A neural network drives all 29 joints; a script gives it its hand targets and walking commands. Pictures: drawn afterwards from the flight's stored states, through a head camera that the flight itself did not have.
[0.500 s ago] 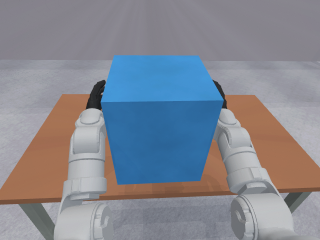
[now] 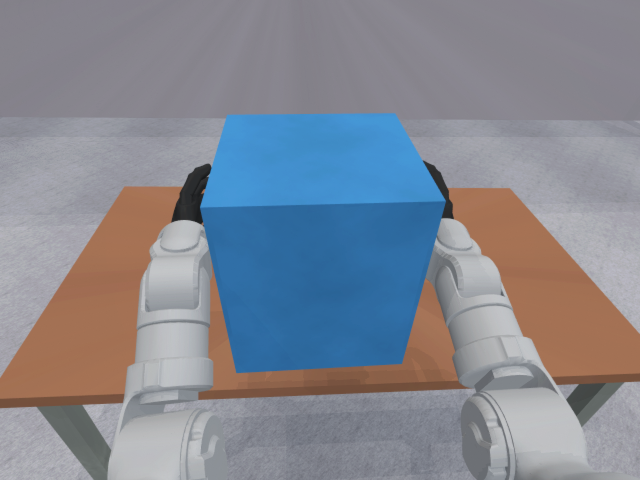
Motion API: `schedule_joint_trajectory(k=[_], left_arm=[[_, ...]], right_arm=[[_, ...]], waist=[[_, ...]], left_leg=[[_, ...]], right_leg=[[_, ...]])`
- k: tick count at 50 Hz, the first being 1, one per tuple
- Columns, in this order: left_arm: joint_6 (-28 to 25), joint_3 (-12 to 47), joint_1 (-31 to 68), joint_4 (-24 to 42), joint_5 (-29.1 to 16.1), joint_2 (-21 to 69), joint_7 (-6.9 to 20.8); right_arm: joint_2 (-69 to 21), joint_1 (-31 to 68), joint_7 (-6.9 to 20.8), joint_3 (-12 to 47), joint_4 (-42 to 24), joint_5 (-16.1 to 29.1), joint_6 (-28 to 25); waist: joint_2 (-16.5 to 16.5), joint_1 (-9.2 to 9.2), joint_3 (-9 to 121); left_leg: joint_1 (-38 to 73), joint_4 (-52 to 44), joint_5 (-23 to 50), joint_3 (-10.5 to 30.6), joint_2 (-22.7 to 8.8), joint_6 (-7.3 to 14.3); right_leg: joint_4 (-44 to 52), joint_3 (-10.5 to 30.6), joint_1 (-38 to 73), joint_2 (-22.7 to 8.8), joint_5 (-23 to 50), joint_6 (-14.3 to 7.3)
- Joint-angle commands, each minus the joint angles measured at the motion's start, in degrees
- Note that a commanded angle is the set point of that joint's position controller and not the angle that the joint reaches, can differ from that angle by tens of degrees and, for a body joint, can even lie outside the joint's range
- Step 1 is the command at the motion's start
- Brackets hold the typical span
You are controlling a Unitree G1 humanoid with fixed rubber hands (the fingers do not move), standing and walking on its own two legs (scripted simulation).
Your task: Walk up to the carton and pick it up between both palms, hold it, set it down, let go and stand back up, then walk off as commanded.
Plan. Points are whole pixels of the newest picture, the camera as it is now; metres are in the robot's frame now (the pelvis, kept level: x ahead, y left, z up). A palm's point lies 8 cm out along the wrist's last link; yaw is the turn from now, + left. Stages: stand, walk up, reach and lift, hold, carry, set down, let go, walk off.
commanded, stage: hold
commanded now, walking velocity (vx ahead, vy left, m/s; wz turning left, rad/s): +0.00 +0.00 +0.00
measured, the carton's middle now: (316, 242) +0.36 +0.01 +0.18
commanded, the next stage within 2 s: none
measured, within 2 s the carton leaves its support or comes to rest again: neither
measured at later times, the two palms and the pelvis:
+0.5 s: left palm (188, 224) +0.37 +0.16 +0.20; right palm (434, 220) +0.37 -0.14 +0.20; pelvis +0.00 +0.00 +0.00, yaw +0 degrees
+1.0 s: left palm (189, 229) +0.36 +0.16 +0.19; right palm (434, 224) +0.37 -0.14 +0.20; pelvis +0.00 +0.00 +0.00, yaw +0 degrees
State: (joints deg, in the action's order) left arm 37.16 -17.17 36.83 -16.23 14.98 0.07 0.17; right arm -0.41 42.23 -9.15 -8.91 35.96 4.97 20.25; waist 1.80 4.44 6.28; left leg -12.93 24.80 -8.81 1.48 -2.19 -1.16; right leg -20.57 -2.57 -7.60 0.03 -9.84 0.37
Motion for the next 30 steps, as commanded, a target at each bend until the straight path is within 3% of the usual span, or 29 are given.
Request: schedule_joint_trajectory(k=[1, 2, 4, 6, 7, 8, 10, 11, 17, 18, 20, 21, 22, 23, 24, 27, 29, 30], left_arm=[[-3.4, 29.2, 37.2, 9.4, -8.2, 35.2, 7.6], [-3.3, 28.0, 37.0, 7.5, -7.9, 34.9, 7.5], [-3.1, 29.4, 36.6, 8.8, -8.1, 35.6, 7.3], [-2.6, 27.8, 33.4, 7.4, -7.6, 34.5, 7.7], [-2.6, 28.1, 33.3, 7.6, -7.3, 34.5, 7.7], [-2.5, 27.6, 34.5, 6.9, -7.5, 34.4, 7.8], [-2.2, 28.0, 34.9, 6.4, -7.2, 34.1, 8.2], [-2.4, 26.9, 35.5, 6.0, -6.7, 33.6, 8.2], [-3.3, 30.9, 36.3, 10.8, -9.0, 35.4, 7.4], [-3.2, 30.8, 35.7, 10.9, -8.7, 35.1, 7.5], [-3.0, 30.3, 36.6, 10.1, -8.2, 35.2, 7.3], [-3.0, 28.9, 37.1, 10.0, -7.7, 34.3, 7.2], [-2.1, 27.3, 34.8, 6.6, -6.0, 33.5, 7.7], [-1.4, 27.5, 31.5, 6.2, -7.0, 34.2, 8.0], [-1.8, 26.3, 33.2, 6.1, -5.9, 33.1, 8.1], [-2.0, 28.8, 34.0, 9.3, -7.4, 34.7, 8.1], [-1.8, 27.9, 33.3, 9.6, -6.6, 34.1, 8.2], [-2.4, 29.9, 34.8, 11.1, -8.3, 34.2, 8.1]], right_arm=[[-32.2, 43.4, 4.4, 27.0, -19.6, 9.8, -3.5], [-32.7, 44.3, 4.4, 26.9, -19.4, 9.3, -3.4], [-31.5, 42.6, 4.6, 25.6, -17.8, 9.5, -3.4], [-31.1, 40.0, 4.5, 25.6, -17.2, 9.0, -2.6], [-31.8, 42.4, 4.2, 27.1, -19.4, 9.4, -3.3], [-31.0, 41.2, 4.2, 26.1, -17.8, 9.0, -2.9], [-31.3, 41.8, 4.4, 25.7, -17.1, 8.7, -2.9], [-31.8, 43.2, 4.5, 25.6, -16.5, 8.6, -3.1], [-31.5, 42.1, 4.4, 26.9, -19.8, 10.1, -3.5], [-32.6, 41.7, 4.2, 27.3, -19.9, 9.8, -3.3], [-31.7, 41.0, 4.4, 26.6, -18.2, 9.6, -2.9], [-32.0, 40.8, 4.5, 27.3, -17.3, 9.6, -2.7], [-30.2, 41.6, 4.7, 26.1, -16.7, 8.4, -2.5], [-29.8, 41.2, 4.5, 25.4, -18.6, 8.7, -2.8], [-30.2, 40.8, 4.4, 25.3, -17.0, 8.2, -2.5], [-30.4, 40.6, 4.5, 25.9, -18.7, 9.6, -2.8], [-31.4, 41.1, 4.2, 26.9, -19.8, 8.9, -2.9], [-30.9, 39.9, 4.1, 26.4, -19.4, 9.3, -2.8]], waist=[[-2.9, -0.39, 17.2], [-2.6, -0.87, 16.0], [-4.5, -0.04, 14.8], [-3.1, 0.25, 14.7], [-2.1, -0.72, 15.5], [-2.6, 0.07, 13.5], [-3.5, -0.34, 12.2], [-2.3, -0.24, 11.9], [-4.1, 0.65, 18.3], [-3.8, 0.01, 17.9], [-5.0, 0.57, 16.1], [-3.9, -0.53, 14.9], [-3.4, -0.61, 11.0], [-3.6, 0.21, 12.6], [-2.3, -0.74, 11.7], [-3.8, 0.65, 14.9], [-3.1, -0.17, 14.4], [-2.8, 1.05, 15.9]], left_leg=[[17.1, -7.3, 8.7, -1.6, 3.9, 0.3], [16.6, -7.4, 7.8, -1.6, 4.0, 0.6], [16.7, -7.5, 8.0, -1.2, 3.9, -0.1], [16.9, -7.6, 8.4, -1.5, 4.1, 0.1], [16.8, -7.1, 9.2, -2.0, 4.7, 0.6], [15.7, -7.6, 8.0, -1.8, 4.6, 0.2], [15.1, -8.0, 4.7, -2.3, 4.4, 0.5], [14.8, -8.4, 4.1, -2.2, 4.6, 1.1], [17.2, -6.5, 10.8, -1.8, 4.3, -0.2], [18.1, -6.4, 11.7, -1.6, 4.4, -0.3], [17.5, -7.0, 9.3, -1.5, 4.3, -0.5], [16.5, -7.6, 8.1, -1.7, 4.4, -0.3], [15.4, -8.6, 5.0, -1.6, 3.8, 0.3], [16.1, -7.8, 6.9, -1.9, 4.1, 0.2], [15.0, -8.6, 5.2, -2.3, 4.3, 0.6], [17.6, -7.4, 9.2, -1.7, 4.0, -0.3], [17.4, -7.4, 9.6, -2.1, 4.4, -0.1], [17.9, -7.1, 9.8, -2.0, 4.4, -0.1]], right_leg=[[5.7, -1.2, 8.2, 3.0, 5.6, 2.1], [5.9, -0.7, 7.8, 2.7, 4.2, 2.3], [5.7, -0.8, 7.1, 3.0, 4.0, 1.8], [6.2, -0.9, 7.5, 3.0, 4.6, 1.9], [5.9, -0.9, 8.9, 2.8, 5.6, 2.6], [5.9, -1.0, 8.3, 2.8, 4.6, 2.4], [6.3, -0.7, 6.4, 2.6, 1.9, 2.1], [6.6, -0.7, 7.2, 2.4, 1.3, 2.3], [5.4, -0.8, 9.2, 3.1, 7.8, 1.9], [5.4, -0.9, 9.2, 3.2, 7.6, 2.2], [5.8, -0.9, 7.9, 2.9, 5.7, 2.2], [5.7, -0.9, 7.6, 3.1, 4.4, 2.1], [6.2, -1.4, 5.9, 3.0, 1.0, 2.0], [6.5, -1.0, 7.3, 2.8, 3.6, 1.9], [6.6, -0.8, 8.3, 2.7, 2.3, 2.3], [5.7, -1.1, 8.2, 2.9, 6.1, 2.0], [5.8, -1.3, 8.7, 3.1, 5.8, 2.2], [5.8, -1.1, 8.7, 3.0, 6.4, 2.2]])
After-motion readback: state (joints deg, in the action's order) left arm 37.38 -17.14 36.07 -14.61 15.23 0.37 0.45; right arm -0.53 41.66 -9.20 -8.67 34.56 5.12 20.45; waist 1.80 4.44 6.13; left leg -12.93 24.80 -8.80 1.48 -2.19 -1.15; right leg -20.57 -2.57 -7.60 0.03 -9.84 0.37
